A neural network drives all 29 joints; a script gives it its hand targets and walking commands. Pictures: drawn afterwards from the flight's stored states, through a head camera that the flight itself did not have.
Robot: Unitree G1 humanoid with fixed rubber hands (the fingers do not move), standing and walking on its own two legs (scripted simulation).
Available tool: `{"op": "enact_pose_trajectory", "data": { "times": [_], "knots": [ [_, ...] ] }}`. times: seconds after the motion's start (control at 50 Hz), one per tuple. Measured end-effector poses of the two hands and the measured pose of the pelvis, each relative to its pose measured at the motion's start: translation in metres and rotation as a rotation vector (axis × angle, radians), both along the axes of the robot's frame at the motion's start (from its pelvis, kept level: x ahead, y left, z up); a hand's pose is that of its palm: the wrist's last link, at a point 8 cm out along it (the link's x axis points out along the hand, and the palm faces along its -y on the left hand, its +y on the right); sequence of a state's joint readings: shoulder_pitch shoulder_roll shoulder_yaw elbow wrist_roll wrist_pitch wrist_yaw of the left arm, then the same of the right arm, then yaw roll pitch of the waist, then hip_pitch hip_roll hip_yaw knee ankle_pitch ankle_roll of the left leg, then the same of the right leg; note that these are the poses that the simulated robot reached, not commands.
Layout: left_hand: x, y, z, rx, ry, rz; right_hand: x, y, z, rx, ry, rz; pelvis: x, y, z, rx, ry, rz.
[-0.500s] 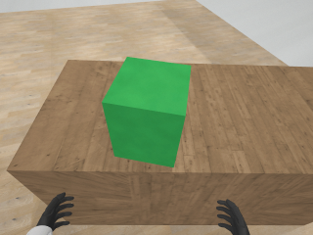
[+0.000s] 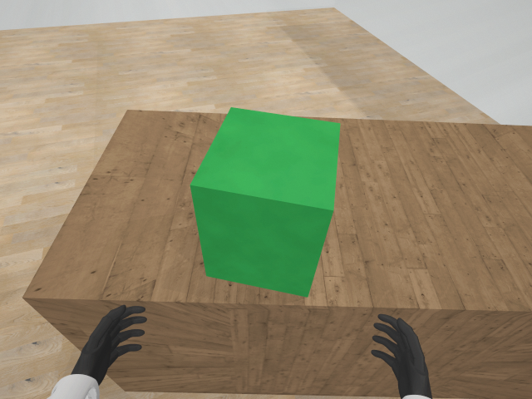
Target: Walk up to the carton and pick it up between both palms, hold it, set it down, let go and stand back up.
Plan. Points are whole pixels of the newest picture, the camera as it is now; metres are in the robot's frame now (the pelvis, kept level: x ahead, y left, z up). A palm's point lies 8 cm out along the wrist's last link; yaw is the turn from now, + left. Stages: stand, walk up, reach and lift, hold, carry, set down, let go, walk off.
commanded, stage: reach and lift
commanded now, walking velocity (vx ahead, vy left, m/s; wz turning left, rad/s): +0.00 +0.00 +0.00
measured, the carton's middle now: (269, 203) +0.44 +0.03 +0.03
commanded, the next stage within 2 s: none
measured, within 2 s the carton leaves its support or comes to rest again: neither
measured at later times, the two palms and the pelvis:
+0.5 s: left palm (104, 317) +0.21 +0.25 +0.02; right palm (395, 337) +0.22 -0.15 +0.02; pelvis +0.01 +0.00 +0.00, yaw +1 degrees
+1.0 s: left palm (122, 237) +0.31 +0.24 +0.08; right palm (407, 275) +0.28 -0.16 +0.08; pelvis -0.01 +0.00 +0.00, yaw +0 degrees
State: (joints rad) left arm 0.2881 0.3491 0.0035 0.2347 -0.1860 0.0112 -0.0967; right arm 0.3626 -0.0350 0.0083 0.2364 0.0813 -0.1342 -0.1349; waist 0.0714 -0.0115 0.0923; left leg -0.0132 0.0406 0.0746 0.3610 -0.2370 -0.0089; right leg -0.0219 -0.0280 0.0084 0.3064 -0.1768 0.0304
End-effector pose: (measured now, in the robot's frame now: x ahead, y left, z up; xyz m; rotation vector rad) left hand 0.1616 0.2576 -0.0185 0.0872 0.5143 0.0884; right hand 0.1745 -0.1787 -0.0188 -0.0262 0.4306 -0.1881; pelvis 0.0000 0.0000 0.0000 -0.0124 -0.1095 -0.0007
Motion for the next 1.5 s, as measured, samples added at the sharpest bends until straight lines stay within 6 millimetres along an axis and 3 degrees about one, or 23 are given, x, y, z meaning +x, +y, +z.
{"op": "enact_pose_trajectory", "data": {
  "times": [0.16,0.48,0.9,1.18,1.5],
  "knots": [
    [0.017,0.001,0.021,-0.007,-0.098,-0.031,0.020,0.015,0.013,0.043,-0.073,-0.028,0.005,0.001,-0.001,-0.005,0.002,0.010],
    [0.047,-0.006,0.041,-0.040,-0.204,-0.078,0.042,0.025,0.034,0.056,-0.160,-0.066,0.009,0.002,-0.002,-0.011,0.009,0.022],
    [0.128,-0.010,0.093,-0.056,-0.248,-0.088,0.100,0.018,0.085,0.066,-0.206,-0.040,-0.001,0.001,0.000,-0.006,0.024,0.012],
    [0.171,-0.017,0.114,-0.075,-0.229,-0.086,0.132,0.015,0.110,0.069,-0.215,-0.049,-0.014,-0.001,0.000,-0.001,0.053,0.005],
    [0.216,-0.021,0.148,-0.066,-0.240,-0.095,0.173,0.017,0.138,0.072,-0.220,-0.060,-0.011,0.001,0.000,-0.009,0.079,0.023]
  ]
}}
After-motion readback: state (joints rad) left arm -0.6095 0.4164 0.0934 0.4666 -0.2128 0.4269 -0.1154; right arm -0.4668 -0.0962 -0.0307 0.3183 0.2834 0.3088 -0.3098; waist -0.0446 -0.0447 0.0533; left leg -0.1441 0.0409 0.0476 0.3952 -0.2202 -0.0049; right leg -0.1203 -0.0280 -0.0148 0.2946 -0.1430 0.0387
